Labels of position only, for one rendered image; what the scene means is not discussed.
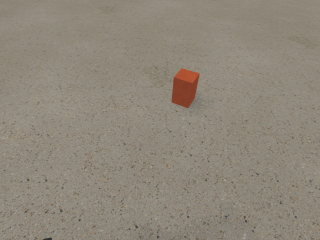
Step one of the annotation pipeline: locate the carton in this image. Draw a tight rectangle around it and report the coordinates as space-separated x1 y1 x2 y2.
171 68 200 108

